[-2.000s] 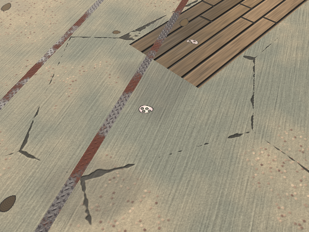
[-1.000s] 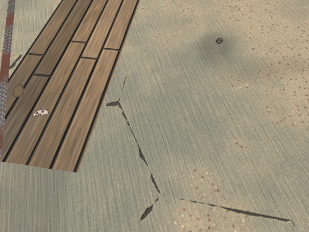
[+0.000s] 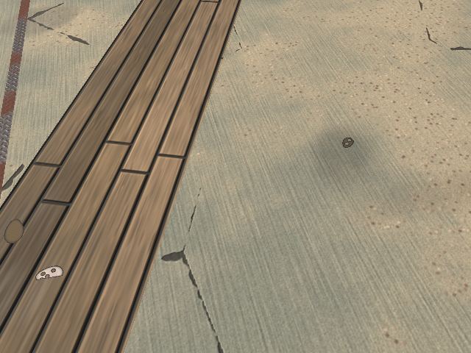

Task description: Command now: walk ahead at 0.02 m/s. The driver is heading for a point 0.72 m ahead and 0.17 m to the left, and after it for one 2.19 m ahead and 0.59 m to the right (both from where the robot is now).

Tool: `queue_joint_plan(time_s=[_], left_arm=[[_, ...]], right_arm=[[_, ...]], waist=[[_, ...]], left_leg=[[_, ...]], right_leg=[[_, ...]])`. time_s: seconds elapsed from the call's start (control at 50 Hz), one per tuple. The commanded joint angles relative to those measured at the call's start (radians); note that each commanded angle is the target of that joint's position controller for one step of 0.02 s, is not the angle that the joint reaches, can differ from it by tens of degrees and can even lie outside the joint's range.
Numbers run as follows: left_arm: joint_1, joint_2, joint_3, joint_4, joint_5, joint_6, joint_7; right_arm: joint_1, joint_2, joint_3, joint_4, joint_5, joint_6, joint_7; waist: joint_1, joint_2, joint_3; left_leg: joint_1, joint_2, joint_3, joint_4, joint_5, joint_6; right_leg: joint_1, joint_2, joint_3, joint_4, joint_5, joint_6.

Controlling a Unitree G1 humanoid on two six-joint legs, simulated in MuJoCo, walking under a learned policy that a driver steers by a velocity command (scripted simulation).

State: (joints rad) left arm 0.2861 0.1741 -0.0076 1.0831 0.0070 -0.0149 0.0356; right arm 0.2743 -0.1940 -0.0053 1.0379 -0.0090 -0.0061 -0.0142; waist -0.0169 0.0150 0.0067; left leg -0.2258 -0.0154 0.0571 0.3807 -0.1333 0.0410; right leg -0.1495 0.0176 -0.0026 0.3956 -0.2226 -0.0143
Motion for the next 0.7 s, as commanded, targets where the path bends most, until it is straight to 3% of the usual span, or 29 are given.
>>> queue_joint_plan(time_s=[0.02, 0.52, 0.68, 0.7], left_arm=[[0.046, 0.088, 0.014, -0.005, 0.001, -0.006, 0.004], [0.093, 0.035, 0.002, 0.069, 0.000, -0.004, 0.014], [0.110, 0.025, 0.002, 0.077, 0.001, -0.004, 0.015], [0.122, 0.022, 0.001, 0.081, 0.002, -0.004, 0.015]], right_arm=[[0.039, -0.070, -0.010, 0.002, 0.001, -0.007, -0.007], [0.084, -0.023, 0.001, 0.111, 0.000, 0.001, -0.027], [0.089, -0.013, 0.001, 0.125, 0.000, 0.002, -0.029], [0.096, -0.008, 0.002, 0.128, 0.000, 0.003, -0.028]], waist=[[0.006, -0.020, 0.051], [0.006, -0.018, 0.070], [0.007, -0.016, 0.076], [0.009, -0.017, 0.056]], left_leg=[[0.036, 0.099, -0.125, -0.071, -0.032, 0.001], [0.059, 0.108, -0.124, -0.046, 0.041, -0.002], [0.060, 0.108, -0.124, -0.045, 0.040, -0.003], [0.067, 0.098, -0.119, -0.048, -0.030, -0.002]], right_leg=[[-0.077, -0.109, 0.116, -0.107, 0.008, -0.040], [-0.041, -0.102, 0.095, -0.097, 0.090, -0.042], [-0.039, -0.101, 0.094, -0.098, 0.088, -0.043], [-0.033, -0.094, 0.092, -0.109, 0.009, -0.046]])
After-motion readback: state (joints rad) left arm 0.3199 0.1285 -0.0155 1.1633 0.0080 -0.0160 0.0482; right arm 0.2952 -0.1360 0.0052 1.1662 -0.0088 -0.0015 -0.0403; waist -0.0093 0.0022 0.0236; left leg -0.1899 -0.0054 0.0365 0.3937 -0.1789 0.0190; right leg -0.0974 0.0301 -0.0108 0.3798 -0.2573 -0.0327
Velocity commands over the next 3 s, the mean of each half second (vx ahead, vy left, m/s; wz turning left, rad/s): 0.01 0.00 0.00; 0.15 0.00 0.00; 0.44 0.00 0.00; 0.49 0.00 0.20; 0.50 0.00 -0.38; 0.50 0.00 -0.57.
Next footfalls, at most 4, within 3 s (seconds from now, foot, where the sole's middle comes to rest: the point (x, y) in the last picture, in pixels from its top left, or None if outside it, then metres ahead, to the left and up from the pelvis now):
1.46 right None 0.49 -0.04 -0.78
2.00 left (199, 282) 0.77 0.14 -0.78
2.54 right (247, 210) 1.06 -0.02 -0.78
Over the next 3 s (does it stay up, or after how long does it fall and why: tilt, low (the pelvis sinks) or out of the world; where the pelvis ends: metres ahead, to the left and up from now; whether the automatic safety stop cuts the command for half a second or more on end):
stays up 1.18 0.00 -0.01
